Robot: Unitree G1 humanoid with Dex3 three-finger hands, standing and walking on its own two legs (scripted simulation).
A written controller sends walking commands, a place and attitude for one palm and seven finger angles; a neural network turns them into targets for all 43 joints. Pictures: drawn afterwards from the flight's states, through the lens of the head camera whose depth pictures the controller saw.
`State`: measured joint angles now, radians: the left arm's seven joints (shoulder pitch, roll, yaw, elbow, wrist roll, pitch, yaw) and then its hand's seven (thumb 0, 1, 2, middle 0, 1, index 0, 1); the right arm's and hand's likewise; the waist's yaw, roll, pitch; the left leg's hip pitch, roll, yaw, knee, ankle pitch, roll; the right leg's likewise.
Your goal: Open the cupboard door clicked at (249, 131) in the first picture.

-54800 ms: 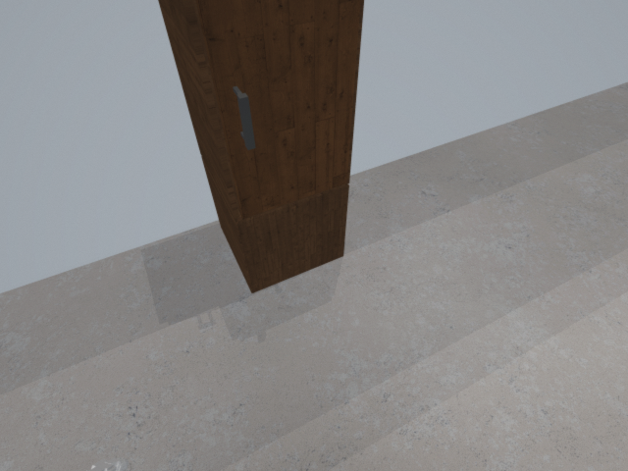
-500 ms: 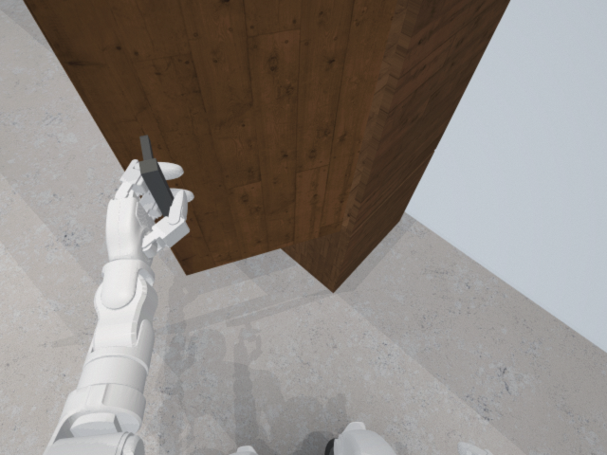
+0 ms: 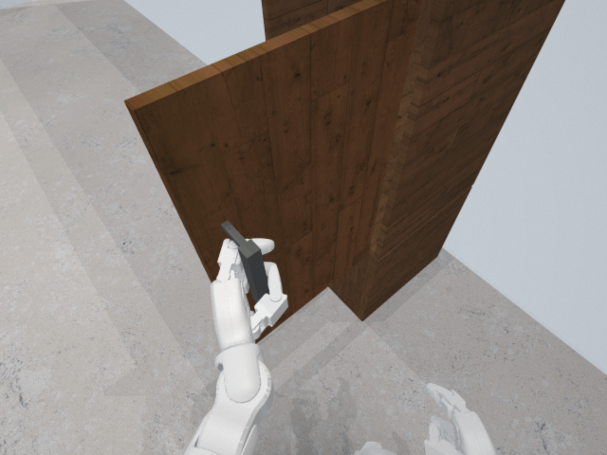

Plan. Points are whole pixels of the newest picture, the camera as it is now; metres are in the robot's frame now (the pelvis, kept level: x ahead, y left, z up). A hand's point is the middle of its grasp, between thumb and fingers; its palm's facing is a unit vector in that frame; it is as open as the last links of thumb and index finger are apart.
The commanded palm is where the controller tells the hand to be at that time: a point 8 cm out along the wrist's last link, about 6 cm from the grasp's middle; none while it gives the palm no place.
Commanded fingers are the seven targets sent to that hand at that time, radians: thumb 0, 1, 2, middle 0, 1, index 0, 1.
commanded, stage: open thumb and fingers to let go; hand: left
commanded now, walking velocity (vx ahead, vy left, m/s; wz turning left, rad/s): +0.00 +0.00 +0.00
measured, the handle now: (247, 265) +0.35 +0.10 +0.05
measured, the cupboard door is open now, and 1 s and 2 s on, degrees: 91 93 95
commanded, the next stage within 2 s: slide the hand sideways off the handle in 0.90 s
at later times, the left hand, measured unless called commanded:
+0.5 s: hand (292, 301) +0.30 +0.04 +0.05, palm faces +0.33 -0.94 -0.03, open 10.6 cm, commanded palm +0.25 +0.09 +0.04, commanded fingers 0.00 -0.50 0.30 -0.30 -1.20 -0.30 -1.20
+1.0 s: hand (289, 302) +0.30 +0.04 +0.05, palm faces +0.29 -0.96 -0.01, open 15.4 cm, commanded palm +0.26 +0.09 +0.04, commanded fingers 0.00 -0.50 0.30 -0.15 -0.30 -0.15 -0.30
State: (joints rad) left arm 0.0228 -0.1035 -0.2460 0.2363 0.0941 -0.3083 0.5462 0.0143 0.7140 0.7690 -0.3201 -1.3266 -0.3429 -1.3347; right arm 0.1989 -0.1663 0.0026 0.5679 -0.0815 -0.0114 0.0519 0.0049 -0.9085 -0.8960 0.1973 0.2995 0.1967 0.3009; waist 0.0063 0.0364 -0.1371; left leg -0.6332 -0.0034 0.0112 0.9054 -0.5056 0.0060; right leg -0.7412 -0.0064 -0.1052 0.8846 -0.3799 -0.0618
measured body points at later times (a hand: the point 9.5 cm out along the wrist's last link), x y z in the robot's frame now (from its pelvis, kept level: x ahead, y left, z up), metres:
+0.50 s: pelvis -0.02 -0.03 +0.00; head +0.03 -0.06 +0.44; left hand +0.28 +0.08 +0.05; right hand +0.15 -0.25 -0.12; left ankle -0.04 +0.11 -0.69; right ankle +0.03 -0.08 -0.69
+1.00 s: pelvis -0.03 -0.01 +0.00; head +0.02 -0.03 +0.44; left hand +0.28 +0.09 +0.05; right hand +0.15 -0.23 -0.11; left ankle -0.04 +0.11 -0.69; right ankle +0.03 -0.08 -0.69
